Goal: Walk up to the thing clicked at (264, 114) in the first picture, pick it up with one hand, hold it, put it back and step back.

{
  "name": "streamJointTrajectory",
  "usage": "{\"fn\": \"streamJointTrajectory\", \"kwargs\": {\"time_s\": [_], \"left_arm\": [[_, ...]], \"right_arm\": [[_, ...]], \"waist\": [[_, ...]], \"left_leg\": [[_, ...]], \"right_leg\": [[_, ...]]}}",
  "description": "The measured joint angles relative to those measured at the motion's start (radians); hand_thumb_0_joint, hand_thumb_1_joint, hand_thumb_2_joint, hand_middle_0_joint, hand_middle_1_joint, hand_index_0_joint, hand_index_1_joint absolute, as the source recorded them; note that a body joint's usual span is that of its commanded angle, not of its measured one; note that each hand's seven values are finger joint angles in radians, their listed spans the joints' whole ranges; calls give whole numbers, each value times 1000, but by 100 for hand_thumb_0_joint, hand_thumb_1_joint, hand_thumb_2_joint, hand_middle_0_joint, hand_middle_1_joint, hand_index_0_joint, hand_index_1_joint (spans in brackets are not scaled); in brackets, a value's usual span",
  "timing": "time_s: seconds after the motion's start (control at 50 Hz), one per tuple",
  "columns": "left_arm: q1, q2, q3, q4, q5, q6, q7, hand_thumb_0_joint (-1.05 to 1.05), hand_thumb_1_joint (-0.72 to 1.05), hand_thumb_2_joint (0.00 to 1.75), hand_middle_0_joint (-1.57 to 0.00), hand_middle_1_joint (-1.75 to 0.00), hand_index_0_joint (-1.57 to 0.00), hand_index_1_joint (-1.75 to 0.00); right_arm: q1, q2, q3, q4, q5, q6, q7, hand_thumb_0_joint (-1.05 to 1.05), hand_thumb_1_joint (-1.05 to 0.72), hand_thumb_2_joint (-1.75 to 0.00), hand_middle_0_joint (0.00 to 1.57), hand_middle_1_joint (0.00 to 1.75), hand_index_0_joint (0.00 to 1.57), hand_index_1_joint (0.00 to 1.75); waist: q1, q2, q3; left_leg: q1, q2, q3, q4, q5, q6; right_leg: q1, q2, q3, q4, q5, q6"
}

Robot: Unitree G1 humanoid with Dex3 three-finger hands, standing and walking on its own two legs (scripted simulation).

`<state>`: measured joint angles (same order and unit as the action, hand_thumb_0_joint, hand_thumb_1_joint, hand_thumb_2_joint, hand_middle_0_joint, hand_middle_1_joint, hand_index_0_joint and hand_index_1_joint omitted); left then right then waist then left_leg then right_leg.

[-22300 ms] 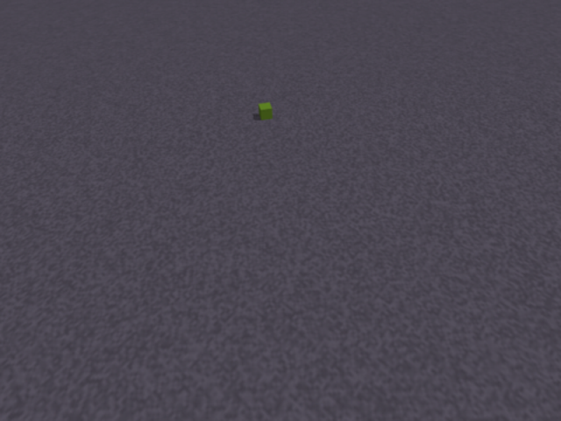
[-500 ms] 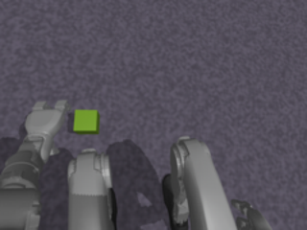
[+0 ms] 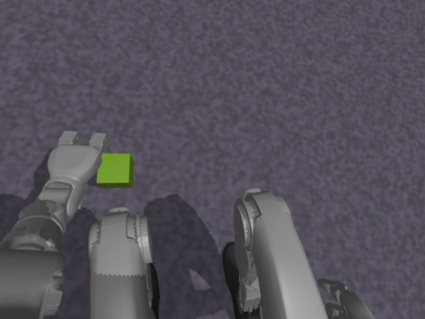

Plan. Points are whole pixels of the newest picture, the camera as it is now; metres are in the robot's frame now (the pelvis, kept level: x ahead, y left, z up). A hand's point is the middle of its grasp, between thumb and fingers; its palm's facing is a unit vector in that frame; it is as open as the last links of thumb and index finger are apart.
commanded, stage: approach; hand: left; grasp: from above
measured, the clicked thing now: (116, 171) +0.45 +0.18 -0.30
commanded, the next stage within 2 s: close in in 0.60 s
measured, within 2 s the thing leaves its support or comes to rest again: neither
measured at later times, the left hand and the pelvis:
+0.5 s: hand (90, 175) +0.41 +0.22 -0.19, palm faces -0.52 +0.00 -0.86, open 13.6 cm; pelvis +0.00 +0.00 +0.00, yaw -1 degrees
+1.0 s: hand (100, 171) +0.42 +0.20 -0.20, palm faces -0.50 +0.02 -0.87, open 13.7 cm; pelvis +0.00 +0.00 -0.01, yaw -1 degrees
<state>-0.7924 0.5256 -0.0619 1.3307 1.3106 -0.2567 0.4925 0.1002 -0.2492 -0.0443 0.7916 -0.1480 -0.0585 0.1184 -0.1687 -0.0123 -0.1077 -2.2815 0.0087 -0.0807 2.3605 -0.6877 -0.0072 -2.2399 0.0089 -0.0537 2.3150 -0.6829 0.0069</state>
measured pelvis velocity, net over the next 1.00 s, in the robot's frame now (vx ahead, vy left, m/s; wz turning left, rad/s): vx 0.00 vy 0.00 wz -0.01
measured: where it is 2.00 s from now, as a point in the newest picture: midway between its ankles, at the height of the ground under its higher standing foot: (196, 309)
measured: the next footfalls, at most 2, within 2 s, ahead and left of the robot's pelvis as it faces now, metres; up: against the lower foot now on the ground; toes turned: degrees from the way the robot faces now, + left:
none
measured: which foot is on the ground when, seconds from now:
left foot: down 0.00-1.00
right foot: down 0.00-1.00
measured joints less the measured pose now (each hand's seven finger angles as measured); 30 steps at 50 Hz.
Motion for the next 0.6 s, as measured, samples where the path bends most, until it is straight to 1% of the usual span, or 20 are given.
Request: {"fn": "streamJointTrajectory", "kwargs": {"time_s": [0.04,0.1,0.14,0.2,0.26,0.3,0.34,0.4,0.44,0.48,0.54,0.6], "left_arm": [[-31,-14,-22,33,7,11,12,0,-44,94,-11,-97,-13,-95],[-73,-37,-24,75,17,33,33,0,-44,95,-10,-98,-12,-96],[-102,-48,-15,107,24,52,49,0,-44,95,-10,-98,-12,-96],[-139,-53,11,151,28,82,59,0,-44,95,-9,-100,-12,-97],[-158,-49,33,175,15,114,60,0,-43,95,-9,-101,-13,-98],[-152,-43,52,174,-2,126,52,0,-43,94,-9,-102,-13,-98],[-135,-33,67,166,-19,132,38,0,-43,94,-9,-103,-13,-99],[-101,-14,73,144,-48,123,4,0,-42,93,-8,-104,-13,-100],[-72,-7,66,111,-67,108,-21,0,-42,93,-8,-105,-13,-100],[-37,-6,47,58,-82,85,-43,0,-42,92,-8,-106,-13,-101],[4,-14,14,-13,-78,47,-51,0,-42,91,-8,-107,-14,-101],[19,-26,-14,-42,-53,24,-36,0,-41,92,-9,-107,-14,-102]], "right_arm": [[0,0,6,5,-5,-6,2,1,-91,-90,20,29,20,29],[0,0,15,4,-12,-12,4,1,-91,-89,20,29,20,29],[0,-1,22,2,-15,-14,5,1,-90,-89,20,29,20,29],[4,-5,33,-4,-18,-14,7,1,-90,-89,20,29,20,29],[10,-9,43,-5,-18,-14,13,1,-91,-89,20,29,20,29],[17,-10,46,-6,-14,-13,17,1,-91,-89,20,29,20,29],[24,-9,48,-7,-9,-9,19,1,-91,-89,20,29,20,29],[35,-5,46,-6,-6,-8,21,1,-91,-89,20,29,20,29],[44,-1,39,-2,-6,-10,22,1,-91,-90,20,29,20,29],[54,4,29,2,-4,-8,22,1,-91,-90,20,29,20,29],[61,8,13,11,-1,-2,19,1,-91,-90,20,29,20,29],[57,9,3,12,0,3,13,1,-91,-90,20,29,20,29]], "waist": [[-10,-2,-2],[-32,3,-5],[-48,7,-3],[-70,16,1],[-85,26,12],[-88,33,16],[-86,38,22],[-76,39,33],[-61,37,37],[-41,34,36],[-12,28,26],[3,22,8]], "left_leg": [[-2,1,0,1,1,-1],[-7,1,-4,3,3,-3],[-7,4,-6,3,4,-4],[-11,7,-9,1,6,-4],[-9,10,-10,0,5,-3],[-9,13,-10,0,3,-2],[-7,15,-11,2,1,0],[-6,14,-10,5,0,0],[-7,12,-9,7,0,-1],[-9,8,-8,8,0,-3],[-8,4,-3,7,-1,-1],[-4,1,1,5,-3,1]], "right_leg": [[-3,1,0,2,2,-1],[-8,2,-3,2,6,-3],[-11,4,-5,0,10,-4],[-17,8,-8,-3,16,-5],[-18,11,-9,-5,19,-5],[-20,14,-10,-6,20,-5],[-19,16,-10,-6,20,-4],[-17,15,-9,-2,18,-3],[-17,14,-8,1,16,-2],[-17,11,-6,3,13,-2],[-11,6,-2,4,5,0],[-5,3,2,3,0,2]]}}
